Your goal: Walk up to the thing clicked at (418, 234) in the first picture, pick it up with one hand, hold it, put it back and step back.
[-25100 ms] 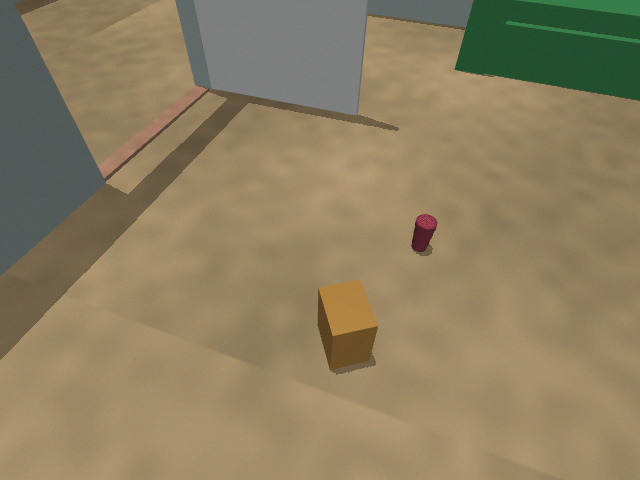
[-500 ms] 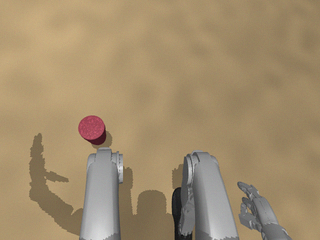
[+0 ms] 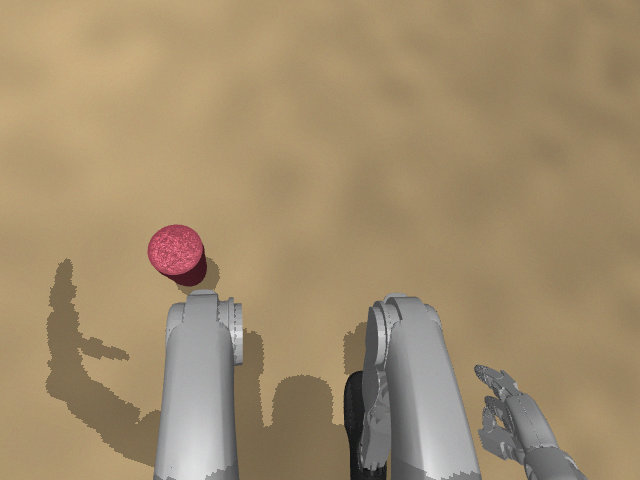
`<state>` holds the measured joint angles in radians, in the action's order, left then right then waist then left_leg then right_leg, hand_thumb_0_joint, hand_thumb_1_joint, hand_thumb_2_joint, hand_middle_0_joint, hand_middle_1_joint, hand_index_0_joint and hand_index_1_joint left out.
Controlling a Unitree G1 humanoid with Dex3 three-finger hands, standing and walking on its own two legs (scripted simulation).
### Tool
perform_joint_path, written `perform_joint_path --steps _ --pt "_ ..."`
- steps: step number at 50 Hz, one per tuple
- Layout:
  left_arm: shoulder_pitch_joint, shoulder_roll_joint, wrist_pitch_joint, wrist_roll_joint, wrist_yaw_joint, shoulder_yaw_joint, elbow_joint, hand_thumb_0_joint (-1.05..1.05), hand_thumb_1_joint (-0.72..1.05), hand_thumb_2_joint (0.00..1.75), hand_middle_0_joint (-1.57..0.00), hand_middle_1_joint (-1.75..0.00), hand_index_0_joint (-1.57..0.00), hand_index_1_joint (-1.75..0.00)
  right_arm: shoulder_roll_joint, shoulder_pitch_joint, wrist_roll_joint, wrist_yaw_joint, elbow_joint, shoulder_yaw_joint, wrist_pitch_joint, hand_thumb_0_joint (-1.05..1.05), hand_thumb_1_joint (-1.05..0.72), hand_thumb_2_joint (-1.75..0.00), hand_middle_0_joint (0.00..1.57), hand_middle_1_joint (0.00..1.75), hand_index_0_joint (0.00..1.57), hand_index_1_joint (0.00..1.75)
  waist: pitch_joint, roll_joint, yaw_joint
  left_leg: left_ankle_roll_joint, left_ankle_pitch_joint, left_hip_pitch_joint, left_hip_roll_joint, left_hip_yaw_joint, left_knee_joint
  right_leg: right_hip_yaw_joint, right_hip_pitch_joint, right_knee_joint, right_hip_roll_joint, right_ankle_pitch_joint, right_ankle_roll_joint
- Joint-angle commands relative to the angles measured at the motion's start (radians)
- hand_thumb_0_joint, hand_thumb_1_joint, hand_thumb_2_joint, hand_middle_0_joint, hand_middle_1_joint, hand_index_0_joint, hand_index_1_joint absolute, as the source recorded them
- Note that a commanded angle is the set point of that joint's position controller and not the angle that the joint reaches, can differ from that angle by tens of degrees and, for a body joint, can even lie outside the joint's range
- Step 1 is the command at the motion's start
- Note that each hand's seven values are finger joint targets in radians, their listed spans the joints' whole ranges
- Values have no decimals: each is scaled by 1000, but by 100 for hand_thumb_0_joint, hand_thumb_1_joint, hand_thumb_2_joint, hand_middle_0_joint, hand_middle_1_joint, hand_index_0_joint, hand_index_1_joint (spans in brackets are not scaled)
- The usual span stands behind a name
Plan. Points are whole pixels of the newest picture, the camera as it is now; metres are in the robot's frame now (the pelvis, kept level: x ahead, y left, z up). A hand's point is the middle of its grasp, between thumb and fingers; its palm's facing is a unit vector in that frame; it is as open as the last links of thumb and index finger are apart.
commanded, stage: approach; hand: left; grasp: from the side
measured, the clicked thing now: (183, 261) +0.42 +0.22 -0.30
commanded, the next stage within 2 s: close in in 0.50 s
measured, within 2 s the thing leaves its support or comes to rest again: neither
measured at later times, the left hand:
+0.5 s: hand (88, 265) +0.37 +0.33 -0.19, palm faces +0.08 -1.00 +0.04, open 17.2 cm
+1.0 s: hand (151, 266) +0.39 +0.26 -0.25, palm faces +0.09 -1.00 +0.03, open 17.4 cm
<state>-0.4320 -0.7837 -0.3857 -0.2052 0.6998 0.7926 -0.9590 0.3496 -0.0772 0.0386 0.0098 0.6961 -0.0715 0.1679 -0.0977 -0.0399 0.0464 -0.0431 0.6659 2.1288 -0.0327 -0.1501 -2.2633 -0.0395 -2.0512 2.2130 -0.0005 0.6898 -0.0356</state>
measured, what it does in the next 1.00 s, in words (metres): lowers itself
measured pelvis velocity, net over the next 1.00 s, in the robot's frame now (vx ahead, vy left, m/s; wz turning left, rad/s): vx -0.01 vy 0.02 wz -0.16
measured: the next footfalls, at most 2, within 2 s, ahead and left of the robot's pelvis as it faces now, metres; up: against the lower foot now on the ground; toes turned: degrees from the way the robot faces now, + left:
none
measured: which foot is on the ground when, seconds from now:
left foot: down 0.00-1.00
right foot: down 0.00-1.00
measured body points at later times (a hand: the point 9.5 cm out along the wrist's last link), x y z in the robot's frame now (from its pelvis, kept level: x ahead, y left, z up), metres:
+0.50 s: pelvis +0.00 +0.01 -0.08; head +0.23 +0.13 +0.29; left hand +0.37 +0.38 -0.19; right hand +0.20 -0.26 -0.14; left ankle +0.09 +0.14 -0.34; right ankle +0.10 -0.13 -0.34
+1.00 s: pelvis -0.01 +0.02 -0.10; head +0.20 +0.18 +0.26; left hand +0.38 +0.31 -0.25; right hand +0.15 -0.23 -0.13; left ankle +0.09 +0.14 -0.34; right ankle +0.10 -0.13 -0.34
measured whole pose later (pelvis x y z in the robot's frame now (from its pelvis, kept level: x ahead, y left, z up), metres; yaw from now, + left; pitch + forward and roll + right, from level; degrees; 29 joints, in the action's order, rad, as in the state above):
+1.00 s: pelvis -0.01 +0.02 -0.10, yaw -9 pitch +11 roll -16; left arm -0.49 -0.73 -1.09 -0.17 0.33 0.57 -1.33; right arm 0.37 0.16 0.31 -0.12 0.60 -0.43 0.07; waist 0.25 -0.26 0.18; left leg -0.04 0.69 2.21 -0.01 -0.38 -2.68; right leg -0.18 -2.06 2.46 0.08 0.64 -0.05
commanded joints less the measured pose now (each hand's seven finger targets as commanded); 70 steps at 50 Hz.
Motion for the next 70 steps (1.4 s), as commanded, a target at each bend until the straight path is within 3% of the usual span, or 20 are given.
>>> perform_joint_path --steps 1,5,9,13,16,22,26,30,31,36,40,45,47,50,52,55,58,63,68,70 --pt "-122 -323 -77 -58 5 58 119 0 -57 7 -7 -9 -4 -11 217 -89 -1 17 -46 80 35 0 -91 -91 20 30 20 30 -525 190 -29 65 -66 -407 3 94 275 -69 212 -221 27 -76 73" --pt "-164 -249 -155 -94 33 14 19 0 -54 7 -6 -8 -4 -10 217 -52 9 9 -42 63 53 0 -90 -90 20 30 20 30 -416 122 12 71 13 -297 5 89 217 -82 157 -201 36 -9 70" --pt "-185 -212 -265 -126 70 -22 -81 0 -50 7 -6 -8 -4 -10 232 -9 33 -2 -57 34 74 0 -90 -90 20 30 20 30 -436 71 40 68 -6 -267 2 87 133 -89 170 -160 46 -28 66" --pt "-217 -250 -380 -148 80 -13 -77 0 -47 7 -6 -8 -4 -10 259 33 62 -13 -72 1 81 0 -90 -90 20 30 20 30 -455 128 38 57 -6 -292 -5 78 87 -109 165 -105 52 -36 65" --pt "-194 -344 -450 -149 68 32 -99 0 -45 9 -6 -8 -3 -10 277 70 85 -24 -75 -32 70 0 -90 -90 20 30 20 30 -465 186 11 48 -21 -302 -12 77 59 -120 182 -59 60 -47 68" --pt "-229 -374 -526 -116 47 10 -128 0 -48 10 -6 -10 -3 -12 311 135 141 -29 -75 -99 18 0 -91 -91 20 30 20 30 -461 355 42 22 -102 -396 -31 40 33 -155 169 29 68 -133 72" --pt "-196 -290 -555 -101 20 -33 -135 0 -48 9 -6 -10 -4 -12 319 140 177 -33 -56 -124 -7 0 -92 -91 20 30 20 30 -457 394 79 5 -212 -450 -35 13 -15 -177 176 60 69 -225 70" --pt "-226 -101 -580 -93 -5 -188 -189 0 -51 7 -6 -10 -4 -11 327 175 196 -46 -68 -139 -18 0 -92 -91 20 30 20 30 -416 360 154 -5 -248 -463 -37 -28 -43 -218 146 79 71 -263 68" --pt "-239 -58 -586 -90 -16 -239 -236 0 -59 3 -6 -9 -5 -9 327 183 196 -49 -64 -152 -22 0 -92 -90 20 30 20 30 -372 323 181 1 -201 -419 -34 -35 -51 -226 139 74 71 -238 64" --pt "-238 -186 -661 -67 -155 -165 -255 0 -61 2 -7 -9 -7 -8 342 227 226 -67 -97 -200 -49 0 -92 -90 20 30 20 30 -326 250 144 15 -144 -314 -29 -42 -102 -238 211 69 81 -213 49" --pt "-215 -178 -732 -38 -263 -152 -251 0 -59 4 -6 -10 -7 -9 342 253 246 -84 -111 -227 -63 0 -91 -90 20 30 20 30 -275 288 134 8 -89 -312 -29 -49 -80 -254 209 69 90 -165 50" --pt "-225 -168 -776 25 -365 -171 -210 0 -47 6 -5 -8 -5 -7 356 250 270 -99 -126 -232 -89 0 -91 -90 20 30 20 30 -237 369 168 -6 -61 -337 -32 -65 -47 -282 198 79 92 -163 52" --pt "-222 -155 -779 41 -391 -190 -226 0 -46 4 -5 -7 -5 -6 368 262 277 -104 -143 -228 -96 0 -91 -90 20 30 20 30 -216 364 188 -7 -50 -333 -33 -77 -44 -290 183 82 90 -166 51" --pt "-249 -57 -779 48 -406 -322 -237 0 -44 4 -5 -6 -5 -4 375 264 288 -116 -140 -227 -101 0 -91 -90 20 30 20 30 -163 320 248 -5 3 -305 -28 -95 -46 -300 147 71 91 -148 47" --pt "-263 -42 -777 48 -420 -360 -259 0 -44 4 -5 -6 -6 -4 381 259 291 -124 -136 -231 -100 0 -91 -90 20 30 20 30 -132 295 270 -3 41 -289 -21 -110 -43 -308 129 65 94 -126 41" --pt "-263 -26 -787 29 -450 -380 -279 0 -47 4 -5 -6 -6 -4 378 261 296 -136 -139 -239 -97 0 -90 -90 20 30 20 30 -125 230 262 9 63 -254 -13 -116 -66 -305 141 50 104 -110 36" --pt "-277 -39 -809 21 -488 -348 -303 0 -50 4 -5 -5 -6 -4 385 262 302 -143 -140 -249 -95 0 -91 -90 20 30 20 30 -119 229 259 4 59 -281 -15 -142 -56 -308 144 59 106 -121 34" --pt "-225 -90 -847 68 -557 -295 -359 0 -44 11 -4 -5 -4 -5 379 273 326 -149 -154 -267 -118 0 -90 -90 20 30 20 30 -94 286 231 -10 24 -307 -26 -150 -36 -316 160 80 107 -133 40" --pt "-206 -139 -883 108 -606 -268 -355 0 -22 17 -11 -5 -8 -6 377 285 347 -149 -160 -286 -138 0 -89 -90 20 30 20 30 -91 334 232 -12 -38 -312 -33 -137 -54 -318 198 84 112 -178 43" --pt "-219 -139 -894 99 -624 -259 -329 0 -8 27 -24 -18 -21 -19 378 279 356 -150 -159 -294 -140 0 -89 -90 20 30 20 30 -120 328 246 -5 -51 -316 -33 -128 -77 -314 237 71 118 -200 38"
